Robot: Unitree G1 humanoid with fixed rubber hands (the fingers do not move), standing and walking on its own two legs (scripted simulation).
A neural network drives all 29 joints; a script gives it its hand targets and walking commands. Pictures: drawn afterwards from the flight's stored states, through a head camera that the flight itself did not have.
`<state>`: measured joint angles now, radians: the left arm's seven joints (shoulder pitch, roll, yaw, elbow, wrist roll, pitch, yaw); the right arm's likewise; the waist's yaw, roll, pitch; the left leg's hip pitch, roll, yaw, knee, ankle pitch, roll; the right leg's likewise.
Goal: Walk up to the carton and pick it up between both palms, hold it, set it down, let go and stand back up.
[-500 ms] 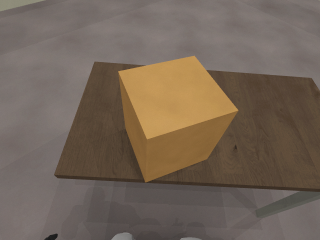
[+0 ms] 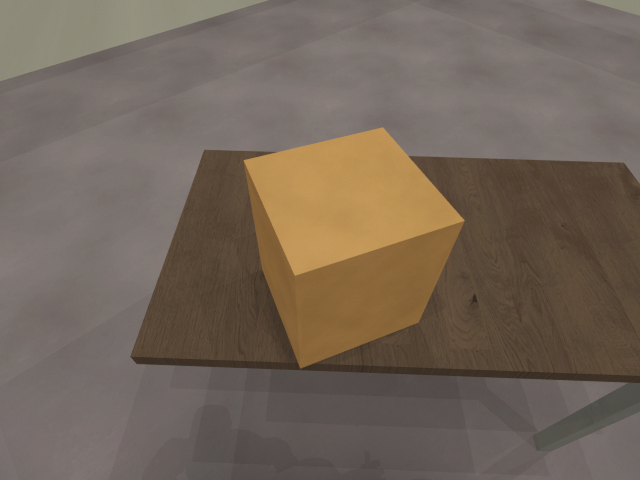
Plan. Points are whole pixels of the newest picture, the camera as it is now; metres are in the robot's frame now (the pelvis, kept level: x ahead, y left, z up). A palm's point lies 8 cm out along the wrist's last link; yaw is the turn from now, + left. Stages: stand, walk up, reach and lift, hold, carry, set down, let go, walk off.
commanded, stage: walk up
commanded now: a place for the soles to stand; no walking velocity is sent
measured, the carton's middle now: (340, 250) +0.43 -0.01 +0.02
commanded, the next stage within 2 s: stand in 0.40 s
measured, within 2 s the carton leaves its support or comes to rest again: neither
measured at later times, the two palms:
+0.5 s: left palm out of the picture +0.05 +0.31 -0.12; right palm out of the picture +0.06 -0.30 -0.10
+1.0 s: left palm out of the picture +0.09 +0.30 -0.11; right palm out of the picture +0.09 -0.30 -0.10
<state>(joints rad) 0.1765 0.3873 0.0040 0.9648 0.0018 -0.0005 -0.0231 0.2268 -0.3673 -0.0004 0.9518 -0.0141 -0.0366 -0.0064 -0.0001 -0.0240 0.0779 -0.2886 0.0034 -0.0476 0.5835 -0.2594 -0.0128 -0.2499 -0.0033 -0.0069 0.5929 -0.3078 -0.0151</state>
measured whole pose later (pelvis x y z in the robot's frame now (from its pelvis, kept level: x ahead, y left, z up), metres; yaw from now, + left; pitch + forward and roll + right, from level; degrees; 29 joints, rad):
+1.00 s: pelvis -0.02 +0.00 +0.00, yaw +0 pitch -3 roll +0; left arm 0.12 0.38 0.00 0.76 0.00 0.31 0.03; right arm 0.07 -0.36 -0.05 1.01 -0.11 -0.09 0.06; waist 0.00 -0.03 0.13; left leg -0.33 0.00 -0.05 0.63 -0.32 -0.01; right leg -0.29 0.00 -0.01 0.62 -0.33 0.00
